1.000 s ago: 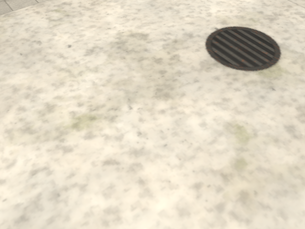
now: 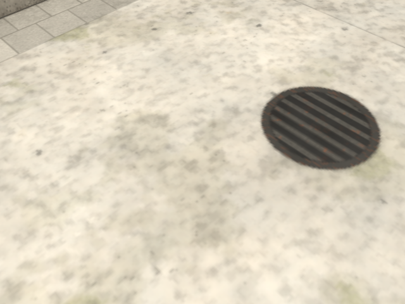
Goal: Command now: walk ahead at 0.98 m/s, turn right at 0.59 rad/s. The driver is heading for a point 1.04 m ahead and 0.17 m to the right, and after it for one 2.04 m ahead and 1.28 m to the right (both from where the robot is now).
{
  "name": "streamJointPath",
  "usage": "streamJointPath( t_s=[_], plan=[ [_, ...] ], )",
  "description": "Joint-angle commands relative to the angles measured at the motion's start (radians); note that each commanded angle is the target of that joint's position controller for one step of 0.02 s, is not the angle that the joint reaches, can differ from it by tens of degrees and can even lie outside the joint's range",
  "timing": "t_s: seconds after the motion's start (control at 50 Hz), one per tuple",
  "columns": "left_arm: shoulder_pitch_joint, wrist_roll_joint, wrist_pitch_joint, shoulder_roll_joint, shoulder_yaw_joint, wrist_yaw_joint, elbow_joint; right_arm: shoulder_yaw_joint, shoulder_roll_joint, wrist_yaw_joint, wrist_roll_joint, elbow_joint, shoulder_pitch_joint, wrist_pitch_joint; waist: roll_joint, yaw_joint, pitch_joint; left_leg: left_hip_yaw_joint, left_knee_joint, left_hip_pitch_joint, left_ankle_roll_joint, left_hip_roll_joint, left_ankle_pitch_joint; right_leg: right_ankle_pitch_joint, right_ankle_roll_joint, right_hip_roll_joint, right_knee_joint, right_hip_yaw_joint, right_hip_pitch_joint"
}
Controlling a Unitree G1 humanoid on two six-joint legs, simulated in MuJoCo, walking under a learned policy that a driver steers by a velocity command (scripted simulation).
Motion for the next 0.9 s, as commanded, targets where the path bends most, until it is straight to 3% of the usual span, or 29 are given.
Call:
streamJointPath(
  t_s=[0.02,0.08,0.12,0.14,0.16,0.18,0.2,0.22,0.24,0.3,0.34,0.38,0.46,0.5,0.52,0.54,0.56,0.58,0.6,0.62,0.66,0.7,0.74,0.8,0.82,0.84,0.86,0.88,0.9],
  plan=[
    [-0.108,-0.005,-0.013,0.014,-0.014,-0.009,-0.073,0.000,-0.109,-0.021,0.006,-0.053,-0.010,-0.027,0.037,0.030,0.142,0.036,-0.116,-0.198,-0.052,0.252,0.894,0.106,-0.035,0.065,-0.169,-0.124,0.223],
    [-0.004,0.006,-0.010,0.079,0.000,-0.002,-0.043,-0.015,-0.195,-0.072,-0.011,-0.064,-0.007,0.002,0.118,0.101,0.031,0.082,0.181,0.015,-0.097,0.284,1.457,-0.015,-0.057,0.188,-0.241,-0.203,0.338],
    [0.351,0.016,-0.012,0.152,0.034,0.006,0.059,-0.034,-0.242,-0.091,-0.019,-0.098,-0.083,0.031,0.133,0.255,-0.134,0.052,0.686,-0.064,-0.106,0.309,1.488,-0.034,-0.098,0.221,-0.310,-0.144,0.684],
    [0.491,0.011,-0.010,0.179,0.057,0.026,0.096,-0.047,-0.255,-0.079,-0.010,-0.113,-0.153,0.037,0.085,0.334,-0.161,0.068,1.087,-0.201,-0.115,0.230,1.059,0.034,-0.151,0.149,-0.432,-0.035,0.840],
    [0.435,0.010,0.002,0.248,0.078,0.041,0.099,-0.020,-0.115,-0.053,-0.021,-0.186,-0.156,0.016,-0.192,0.189,-0.166,-0.005,1.441,-0.687,-0.134,0.056,-0.229,0.617,-0.207,-0.059,-0.197,0.215,1.166],
    [0.425,0.025,0.004,0.337,0.102,0.037,0.078,-0.007,-0.105,-0.055,0.032,-0.255,-0.103,0.014,-0.132,0.159,-0.397,-0.204,1.664,-0.917,-0.147,0.043,-0.256,0.669,-0.426,-0.236,-0.283,0.583,1.368],
    [0.340,-0.002,-0.011,0.238,0.086,0.027,-0.017,0.003,-0.133,-0.035,0.029,-0.331,-0.214,-0.035,-0.047,0.182,-0.452,-0.397,1.624,-0.950,-0.118,0.046,-0.228,0.198,-0.412,-0.228,-0.459,0.765,1.343],
    [0.232,-0.024,-0.022,0.192,0.076,0.024,-0.029,-0.006,-0.139,-0.026,0.040,-0.358,-0.283,-0.046,0.093,0.100,-0.233,-0.366,1.494,-0.998,-0.082,0.079,-0.171,0.027,-0.352,-0.181,-0.556,0.702,1.129],
    [0.129,-0.034,-0.026,0.152,0.061,0.023,-0.057,-0.016,-0.158,-0.025,0.030,-0.343,-0.276,-0.036,0.195,0.021,-0.106,-0.339,1.415,-0.941,-0.086,0.116,-0.120,0.051,-0.302,-0.145,-0.597,0.621,0.898],
    [0.042,-0.039,-0.021,0.158,0.055,0.041,-0.124,-0.035,-0.184,-0.036,-0.005,-0.375,-0.262,0.009,0.183,-0.055,0.022,-0.279,1.058,-0.696,-0.138,0.162,-0.062,0.268,-0.215,0.011,-0.620,0.400,0.449],
    [0.086,-0.038,-0.001,0.206,0.074,0.070,-0.128,-0.018,-0.120,-0.055,-0.023,-0.434,-0.374,0.014,0.119,-0.017,-0.002,-0.210,0.802,-0.611,-0.164,0.095,0.054,0.465,-0.157,0.119,-0.533,0.305,0.364],
    [0.150,-0.051,0.040,0.225,0.089,0.099,-0.120,-0.006,-0.087,-0.065,-0.006,-0.464,-0.425,0.030,0.026,0.026,-0.110,-0.195,0.587,-0.508,-0.170,0.012,0.227,0.435,-0.050,0.175,-0.449,0.288,0.388],
    [0.169,-0.060,0.085,0.173,0.088,0.119,-0.152,-0.024,-0.143,-0.059,0.026,-0.508,-0.504,0.047,-0.100,0.057,-0.131,-0.255,0.337,-0.463,-0.168,-0.029,0.363,0.063,0.058,0.180,-0.346,0.429,0.481],
    [0.131,-0.037,0.079,0.117,0.072,0.118,-0.181,-0.036,-0.169,-0.049,0.002,-0.456,-0.374,0.028,-0.119,0.005,-0.186,-0.256,0.198,-0.366,-0.117,0.044,0.584,0.001,0.077,0.186,-0.150,0.378,0.591],
    [0.138,-0.016,0.076,0.054,0.047,0.113,-0.203,-0.034,-0.183,-0.054,-0.030,-0.436,-0.276,0.023,-0.025,-0.011,-0.300,-0.410,0.242,-0.142,-0.015,0.220,0.824,-0.284,0.108,0.222,0.107,0.305,0.515],
    [0.268,-0.004,0.065,0.019,0.032,0.106,-0.203,-0.027,-0.199,-0.054,-0.066,-0.451,-0.265,0.029,0.238,0.047,-0.368,-0.740,0.304,0.063,0.206,0.460,1.301,-0.900,0.158,0.346,0.385,0.270,0.294],
    [0.419,-0.005,0.057,0.103,0.037,0.083,-0.173,-0.032,-0.202,-0.053,-0.057,-0.449,-0.279,0.031,0.269,0.106,-0.445,-0.976,0.295,0.062,0.317,0.589,1.094,-0.863,0.168,0.265,0.554,0.359,0.238],
    [0.403,-0.028,0.071,0.174,0.049,0.070,-0.131,-0.025,-0.166,-0.047,-0.027,-0.476,-0.404,0.033,0.201,0.130,-0.380,-0.961,0.267,-0.015,0.325,0.539,0.686,-0.763,0.185,0.178,0.603,0.321,0.189],
    [0.265,-0.012,0.093,0.200,0.051,0.078,-0.123,-0.008,-0.103,-0.038,-0.014,-0.488,-0.420,0.053,0.067,0.068,-0.274,-0.816,0.240,-0.156,0.234,0.396,0.441,-0.683,0.201,0.125,0.537,0.225,0.206],
    [0.150,0.000,0.104,0.188,0.051,0.087,-0.166,-0.008,-0.127,-0.033,0.007,-0.496,-0.433,0.076,0.009,0.057,-0.182,-0.742,0.204,-0.285,0.170,0.306,0.301,-0.636,0.209,0.130,0.434,0.175,0.216],
    [0.084,-0.001,0.105,0.131,0.036,0.089,-0.200,-0.051,-0.237,-0.032,0.024,-0.492,-0.420,0.119,0.047,0.065,-0.064,-0.633,0.133,-0.483,0.097,0.171,0.224,-0.632,0.202,0.169,0.129,0.094,0.356],
    [0.082,-0.020,0.091,0.088,0.026,0.092,-0.200,-0.066,-0.242,-0.038,0.017,-0.482,-0.365,0.139,0.137,0.057,-0.098,-0.631,0.114,-0.453,0.100,0.145,0.231,-0.649,0.184,0.199,-0.061,0.084,0.455],
    [0.105,-0.034,0.083,0.107,0.032,0.093,-0.185,-0.072,-0.231,-0.041,0.020,-0.482,-0.337,0.143,0.213,0.061,-0.140,-0.700,0.102,-0.395,0.106,0.175,0.164,-0.555,0.161,0.201,-0.178,0.123,0.498],
    [0.147,-0.034,0.076,0.146,0.050,0.088,-0.160,-0.087,-0.236,-0.052,0.045,-0.490,-0.336,0.151,0.215,0.098,-0.147,-0.730,0.093,-0.476,0.043,0.151,-0.040,-0.377,0.107,0.175,-0.440,0.137,0.679],
    [0.177,-0.022,0.074,0.187,0.064,0.089,-0.153,-0.085,-0.219,-0.056,0.050,-0.490,-0.321,0.153,0.194,0.106,-0.156,-0.690,0.144,-0.596,-0.014,0.105,-0.151,-0.352,0.070,0.092,-0.501,0.170,0.825],
    [0.214,0.021,0.072,0.267,0.082,0.088,-0.149,-0.073,-0.173,-0.057,0.058,-0.525,-0.355,0.150,-0.029,0.116,-0.166,-0.531,0.379,-0.800,-0.065,0.005,-0.257,-0.433,-0.056,-0.137,-0.555,0.402,0.911],
    [0.112,0.056,0.067,0.260,0.083,0.085,-0.172,-0.081,-0.182,-0.050,0.052,-0.534,-0.318,0.134,-0.234,0.072,-0.126,-0.393,0.675,-0.897,-0.093,-0.034,-0.271,-0.273,-0.144,-0.341,-0.607,0.575,0.805],
    [0.029,0.053,0.057,0.187,0.064,0.094,-0.206,-0.105,-0.259,-0.045,0.038,-0.503,-0.282,0.132,-0.157,0.035,-0.098,-0.357,0.859,-0.879,-0.129,0.043,-0.207,-0.168,-0.145,-0.333,-0.598,0.493,0.733],
    [-0.045,0.033,0.050,0.131,0.048,0.101,-0.226,-0.112,-0.266,-0.046,0.037,-0.464,-0.225,0.146,-0.096,0.000,-0.078,-0.336,0.935,-0.845,-0.138,0.050,-0.146,-0.131,-0.091,-0.248,-0.574,0.369,0.693]
  ],
)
